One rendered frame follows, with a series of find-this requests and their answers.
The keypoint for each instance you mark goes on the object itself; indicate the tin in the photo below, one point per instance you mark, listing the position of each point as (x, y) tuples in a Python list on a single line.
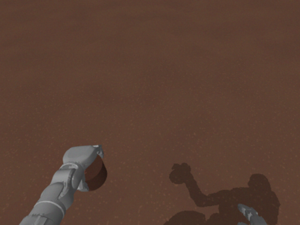
[(95, 174)]

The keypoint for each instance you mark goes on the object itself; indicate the left robot hand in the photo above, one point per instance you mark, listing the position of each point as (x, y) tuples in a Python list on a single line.
[(84, 155)]

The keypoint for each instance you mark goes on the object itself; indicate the left robot arm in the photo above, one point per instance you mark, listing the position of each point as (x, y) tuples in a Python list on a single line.
[(51, 208)]

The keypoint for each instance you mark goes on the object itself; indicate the right robot hand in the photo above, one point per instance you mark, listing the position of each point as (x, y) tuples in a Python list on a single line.
[(251, 215)]

